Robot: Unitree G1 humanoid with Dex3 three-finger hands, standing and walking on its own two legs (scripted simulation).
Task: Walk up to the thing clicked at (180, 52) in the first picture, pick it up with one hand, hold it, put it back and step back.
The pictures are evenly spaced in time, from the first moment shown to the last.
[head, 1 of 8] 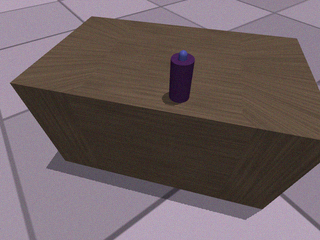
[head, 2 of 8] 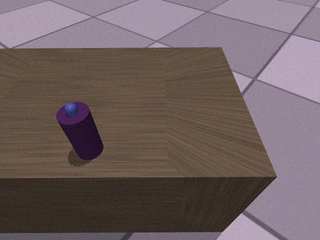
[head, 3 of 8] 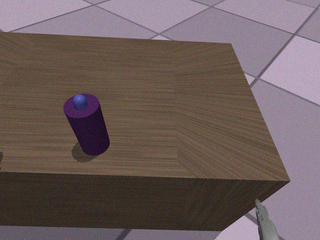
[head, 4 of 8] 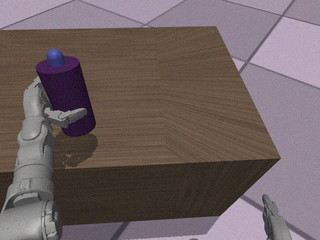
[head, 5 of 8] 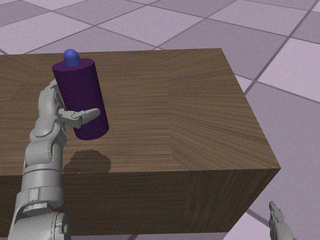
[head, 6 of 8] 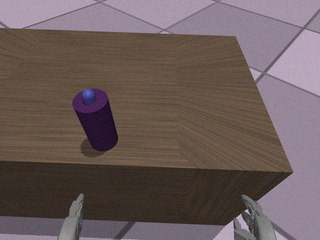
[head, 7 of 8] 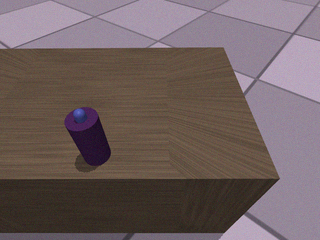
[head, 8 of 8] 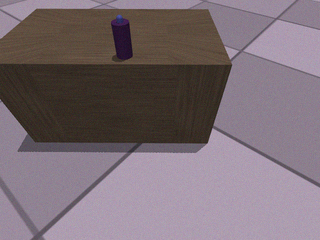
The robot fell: no
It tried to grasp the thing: yes
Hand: left
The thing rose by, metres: 0.24
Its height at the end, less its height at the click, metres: +0.00
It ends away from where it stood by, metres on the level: 0.03
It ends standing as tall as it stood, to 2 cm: yes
